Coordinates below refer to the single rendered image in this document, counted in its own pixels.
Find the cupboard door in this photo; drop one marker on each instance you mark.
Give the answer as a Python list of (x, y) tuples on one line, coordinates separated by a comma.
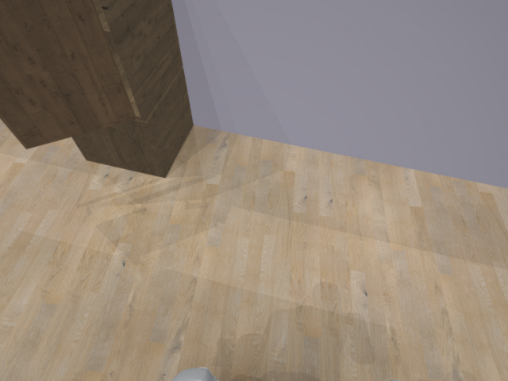
[(58, 75)]

